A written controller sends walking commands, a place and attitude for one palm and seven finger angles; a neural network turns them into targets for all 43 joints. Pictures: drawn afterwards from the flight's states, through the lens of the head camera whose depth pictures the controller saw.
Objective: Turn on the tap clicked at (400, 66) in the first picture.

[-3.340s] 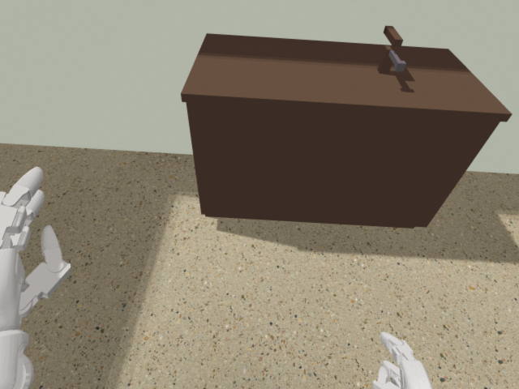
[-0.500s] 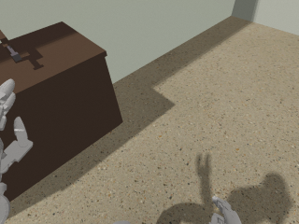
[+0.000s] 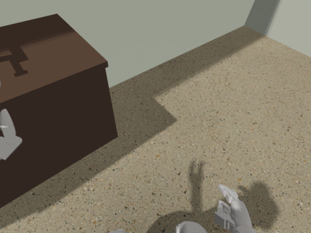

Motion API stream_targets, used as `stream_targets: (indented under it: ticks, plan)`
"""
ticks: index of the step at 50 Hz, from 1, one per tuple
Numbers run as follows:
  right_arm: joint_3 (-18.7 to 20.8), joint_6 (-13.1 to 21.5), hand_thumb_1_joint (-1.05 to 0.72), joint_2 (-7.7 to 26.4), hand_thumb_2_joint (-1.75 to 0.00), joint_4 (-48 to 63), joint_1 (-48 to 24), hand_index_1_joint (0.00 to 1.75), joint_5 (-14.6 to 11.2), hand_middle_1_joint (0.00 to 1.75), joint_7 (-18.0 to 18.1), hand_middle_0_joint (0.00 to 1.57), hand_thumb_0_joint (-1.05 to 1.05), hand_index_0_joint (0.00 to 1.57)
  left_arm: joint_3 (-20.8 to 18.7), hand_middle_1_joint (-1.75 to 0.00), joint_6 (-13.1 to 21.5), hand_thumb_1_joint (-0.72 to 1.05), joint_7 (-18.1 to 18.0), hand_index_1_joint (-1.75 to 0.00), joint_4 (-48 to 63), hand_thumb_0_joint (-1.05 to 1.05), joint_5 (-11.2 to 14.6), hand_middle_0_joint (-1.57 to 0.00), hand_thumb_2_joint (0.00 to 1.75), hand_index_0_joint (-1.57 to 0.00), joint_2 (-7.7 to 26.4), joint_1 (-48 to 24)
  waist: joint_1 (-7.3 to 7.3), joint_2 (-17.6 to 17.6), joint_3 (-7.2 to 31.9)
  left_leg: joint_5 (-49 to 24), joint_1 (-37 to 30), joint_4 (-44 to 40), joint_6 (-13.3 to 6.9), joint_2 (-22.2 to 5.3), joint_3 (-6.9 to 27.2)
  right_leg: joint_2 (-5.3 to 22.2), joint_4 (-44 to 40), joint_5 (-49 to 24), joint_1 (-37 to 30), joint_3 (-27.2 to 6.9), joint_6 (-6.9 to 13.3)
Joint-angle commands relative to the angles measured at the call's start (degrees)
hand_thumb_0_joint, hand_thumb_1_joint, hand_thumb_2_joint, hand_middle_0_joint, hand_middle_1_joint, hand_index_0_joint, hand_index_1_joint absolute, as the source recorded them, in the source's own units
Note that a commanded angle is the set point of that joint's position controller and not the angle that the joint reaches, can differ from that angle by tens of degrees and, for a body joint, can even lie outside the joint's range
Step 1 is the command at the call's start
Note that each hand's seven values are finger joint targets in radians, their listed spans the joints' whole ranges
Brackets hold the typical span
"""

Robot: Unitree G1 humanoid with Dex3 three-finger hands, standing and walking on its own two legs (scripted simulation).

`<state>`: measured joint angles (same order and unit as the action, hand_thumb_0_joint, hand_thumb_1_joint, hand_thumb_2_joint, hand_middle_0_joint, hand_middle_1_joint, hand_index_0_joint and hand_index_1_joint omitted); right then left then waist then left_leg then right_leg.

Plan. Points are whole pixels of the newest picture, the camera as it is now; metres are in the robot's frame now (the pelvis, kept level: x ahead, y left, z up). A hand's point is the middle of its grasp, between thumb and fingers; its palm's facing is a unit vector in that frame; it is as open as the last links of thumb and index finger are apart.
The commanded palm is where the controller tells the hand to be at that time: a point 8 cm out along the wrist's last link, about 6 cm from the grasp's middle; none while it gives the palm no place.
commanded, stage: turn to face it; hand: left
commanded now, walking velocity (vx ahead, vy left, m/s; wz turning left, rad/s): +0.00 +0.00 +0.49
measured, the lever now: out of the picture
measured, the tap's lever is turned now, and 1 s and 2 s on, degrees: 0 0 0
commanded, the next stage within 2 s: take the last steps up to it in 0.40 s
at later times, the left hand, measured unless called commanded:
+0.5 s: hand (33, 171) +0.19 +0.20 +0.19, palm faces +0.55 -0.73 -0.40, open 7.4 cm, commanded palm +0.12 +0.24 +0.19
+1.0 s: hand (1, 225) +0.12 +0.22 +0.18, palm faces +0.67 -0.64 -0.39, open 7.4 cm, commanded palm +0.06 +0.24 +0.19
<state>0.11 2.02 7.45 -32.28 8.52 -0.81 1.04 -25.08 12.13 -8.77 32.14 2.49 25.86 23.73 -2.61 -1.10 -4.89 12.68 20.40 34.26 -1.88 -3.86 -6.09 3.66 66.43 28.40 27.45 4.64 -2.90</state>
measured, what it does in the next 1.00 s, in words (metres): steps on the spot, turning left: right foot, then left foot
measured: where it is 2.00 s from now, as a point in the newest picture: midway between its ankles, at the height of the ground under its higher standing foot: outside the picture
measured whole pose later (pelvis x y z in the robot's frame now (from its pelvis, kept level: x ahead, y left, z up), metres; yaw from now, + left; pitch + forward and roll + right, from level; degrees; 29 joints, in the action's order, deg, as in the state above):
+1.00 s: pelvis -0.01 -0.08 +0.00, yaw +19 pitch -2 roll +0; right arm -1.2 3.3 10.5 -40.3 13.5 0.4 2.3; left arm -17.5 11.1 -8.0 22.8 1.0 18.6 23.2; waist 1.8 2.6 0.2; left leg 22.1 26.7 60.5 0.5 -0.8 -0.9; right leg 2.6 32.1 16.6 13.5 8.1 2.2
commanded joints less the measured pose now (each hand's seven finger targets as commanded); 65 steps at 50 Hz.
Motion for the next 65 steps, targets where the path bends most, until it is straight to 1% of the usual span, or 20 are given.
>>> stream_targets:
  ticks: [1,8,10,11,12,15,18,23,27,29,30,42,43,45,48,53,61,62,64,65]
  plan:
    - [3.6,4.3,-0.9,10.2,-0.9,7.3,-0.3,0.3,-0.2,0.3,-0.1,0.2,0.0,0.2,-4.6,-0.3,4.1,0.9,0.0,-0.3,18.0,0.0,1.1,-0.2,0.9,-0.2,4.5,8.6,2.45,17.6,12.2,-18.7,-3.1,-13.3,-6.9,-10.8,11.1,0.0,-13.0,-7.2,-5.5,1.5,-1.5]
    - [2.6,5.9,-0.9,10.0,-0.9,5.8,0.6,0.3,-0.3,0.3,1.6,0.2,0.0,0.2,-2.7,-0.3,1.1,0.9,0.1,-0.3,10.3,0.0,0.7,-0.2,0.9,-0.2,2.8,0.4,3.02,12.0,11.5,-10.7,-3.5,-5.9,-3.7,-9.6,10.4,-3.0,-34.5,-11.1,-15.1,3.8,-2.4]
    - [2.1,5.8,-0.9,8.5,-0.9,5.4,1.1,0.3,-0.5,0.3,1.8,0.2,0.0,0.2,-1.6,-0.3,0.5,0.9,-0.1,-0.3,7.1,0.0,-0.8,-0.2,0.9,-0.2,3.7,-3.7,2.53,-1.7,11.1,2.0,0.6,7.1,0.3,-3.2,5.8,7.0,-46.5,-24.1,-18.9,-5.6,0.8]
    - [1.8,5.8,-0.9,7.8,-0.9,6.1,-0.1,0.3,-0.2,0.3,2.2,0.2,0.0,0.2,-2.5,-0.3,-0.3,0.9,-0.7,-0.3,5.9,0.0,-0.9,-0.2,0.9,-0.2,6.8,-5.2,2.42,-15.7,10.1,18.9,10.7,20.9,3.3,4.1,2.6,19.5,-47.4,-38.1,-22.1,-21.5,7.0]
    - [1.5,6.2,-0.9,8.7,-0.9,5.4,-1.6,0.3,0.3,0.3,2.6,0.2,0.0,0.2,-2.2,-0.3,-0.6,0.9,-1.0,-0.3,5.0,0.0,-0.7,-0.2,0.9,-0.2,7.2,-7.5,3.53,-13.7,10.3,21.4,11.6,31.7,3.5,3.7,6.9,23.8,-47.1,-44.0,-20.2,-20.3,9.8]
    - [1.6,5.4,-0.9,8.6,-0.9,4.5,-3.9,0.3,0.6,0.3,2.8,0.2,0.0,0.2,-0.3,-0.3,0.0,0.9,-1.1,-0.3,5.6,0.0,-1.3,-0.2,0.9,-0.2,5.1,-6.1,2.68,-9.7,7.6,14.1,12.8,40.2,4.9,1.3,7.7,18.9,-44.8,-44.5,-18.1,-11.7,10.4]
    - [1.4,3.9,-0.9,8.3,-0.9,5.5,-5.2,0.3,0.6,0.3,3.7,0.2,0.0,0.2,-2.4,-0.3,1.7,0.9,-1.6,-0.3,8.2,0.0,-1.1,-0.2,0.9,-0.2,6.6,-2.2,2.59,-7.8,9.2,12.4,7.2,28.2,4.5,1.2,4.6,15.3,-43.4,-47.0,-18.1,-2.2,8.5]
    - [2.5,3.7,-0.9,8.4,-0.9,8.6,-3.1,0.3,1.1,0.3,4.0,0.2,0.0,0.2,-5.5,-0.3,2.7,0.9,-3.2,-0.3,14.1,0.0,-0.2,-0.2,0.9,-0.2,6.9,4.2,4.15,-7.7,14.0,13.4,2.1,8.4,3.5,1.4,1.5,16.6,-41.7,-46.6,-24.4,-3.9,10.7]
    - [3.1,2.9,-0.9,9.6,-0.9,8.9,0.4,0.3,1.2,0.3,3.5,0.2,0.0,0.2,-4.3,-0.3,2.7,0.9,-3.3,-0.3,14.5,0.0,0.5,-0.2,0.9,-0.2,4.9,3.4,1.66,-0.8,16.3,-2.5,-9.6,-9.8,2.8,2.2,0.5,11.9,-33.5,-34.6,-20.4,-2.2,5.3]
    - [3.8,3.9,-0.9,12.2,-0.9,9.3,0.6,0.3,0.7,0.3,3.2,0.2,0.0,0.2,-2.9,-0.3,4.1,0.9,-2.9,-0.3,16.1,0.0,0.8,-0.2,0.9,-0.2,4.4,1.3,2.24,18.5,13.3,-23.0,-15.2,-13.6,-6.4,-14.1,22.5,0.8,-17.8,-1.0,-3.4,2.6,0.4]
    - [3.9,4.5,-0.9,11.8,-0.9,8.4,1.2,0.3,0.4,0.3,2.5,0.2,0.0,0.2,-2.5,-0.3,4.4,0.9,-2.1,-0.3,11.0,0.0,0.1,-0.2,0.9,-0.2,4.4,2.8,2.74,18.2,11.0,-24.0,-14.8,-14.6,-9.9,-17.3,26.3,-1.3,-9.2,8.6,2.6,0.2,1.0]
    - [2.1,5.4,-0.9,10.8,-0.9,3.9,-1.1,0.3,0.5,0.3,2.7,0.2,0.0,0.2,1.0,-0.3,2.3,0.9,-0.6,-0.3,4.1,0.0,-1.4,-0.2,0.9,-0.2,3.0,-4.4,3.25,10.2,6.8,17.9,3.6,-13.9,-6.0,-7.4,14.9,-3.1,-36.9,-4.5,-19.4,3.6,1.0]
    - [2.0,5.1,-0.9,10.5,-0.9,3.9,-1.2,0.3,0.6,0.3,2.9,0.2,0.0,0.2,0.5,-0.3,2.0,0.9,-0.6,-0.3,3.2,0.0,-1.9,-0.2,0.9,-0.2,4.1,-4.6,3.24,7.1,6.9,22.3,7.6,-9.8,-4.2,-5.3,11.9,-1.1,-41.1,-3.9,-23.5,1.2,2.2]
    - [1.9,4.6,-0.9,8.5,-0.9,4.7,-2.4,0.3,0.6,0.3,2.6,0.2,0.0,0.2,-0.6,-0.3,1.7,0.9,-0.6,-0.3,2.7,0.0,-2.0,-0.2,0.9,-0.2,6.7,-7.3,3.64,-16.9,4.0,20.0,20.7,20.8,1.1,4.3,3.1,19.6,-57.8,14.4,-23.4,-32.7,12.3]
    - [2.4,5.5,-0.9,10.3,-0.9,3.0,-3.4,0.3,1.0,0.3,2.3,0.2,0.0,0.2,-1.3,-0.3,3.3,0.9,-0.3,-0.3,4.0,0.0,-1.6,-0.2,0.9,-0.2,7.1,-11.4,2.27,-7.9,3.4,8.7,19.2,34.6,2.9,0.6,8.7,19.7,-58.5,10.2,-16.2,-29.6,13.7]
    - [1.9,4.4,-0.9,9.1,-0.9,3.3,-2.5,0.3,0.8,0.3,2.7,0.2,0.0,0.2,-1.2,-0.3,4.8,0.9,-0.3,-0.3,3.2,0.0,-1.5,-0.2,0.9,-0.2,5.2,-3.5,2.41,-6.2,6.2,3.5,10.3,17.4,2.8,-0.5,2.2,12.9,-53.2,-14.8,-18.2,-6.6,10.3]
    - [3.7,5.5,-0.9,10.1,-0.9,6.1,0.3,0.3,0.9,0.3,3.6,0.2,0.0,0.2,-1.2,-0.3,4.2,0.9,-2.4,-0.3,9.7,0.0,-1.1,-0.2,0.9,-0.2,4.4,-2.5,2.72,-3.3,10.1,2.3,-9.0,-8.3,1.3,2.3,-3.9,9.0,-43.3,-8.8,-17.6,-5.7,8.6]
    - [4.2,5.5,-0.9,11.2,-0.9,6.3,1.1,0.3,0.6,0.3,4.0,0.2,0.0,0.2,-0.8,-0.3,4.5,0.9,-2.3,-0.3,11.2,0.0,-1.1,-0.2,0.9,-0.2,4.4,-4.2,1.92,3.1,10.9,2.4,-14.7,-10.9,0.4,0.4,-0.4,6.7,-35.1,-8.8,-13.4,-4.2,6.9]
    - [4.1,5.8,-0.9,12.2,-0.9,7.3,0.6,0.3,0.3,0.3,3.7,0.2,0.0,0.2,0.4,-0.3,5.7,0.9,-2.4,-0.3,13.6,0.0,-1.7,-0.2,0.9,-0.2,3.9,-5.9,1.84,21.7,10.1,-5.9,-23.9,-18.3,-8.5,-17.6,27.3,-2.6,-8.9,7.4,6.2,1.2,2.8]
    - [3.5,6.3,-0.9,11.4,-0.9,6.3,-0.3,0.3,0.6,0.3,3.3,0.2,0.0,0.2,-0.5,-0.3,5.9,0.9,-2.1,-0.3,9.6,0.0,-2.5,-0.2,0.9,-0.2,6.1,-6.4,1.61,17.6,8.3,0.9,-17.5,-20.8,-10.4,-19.4,28.9,-0.9,-1.9,6.5,7.1,-2.1,3.5]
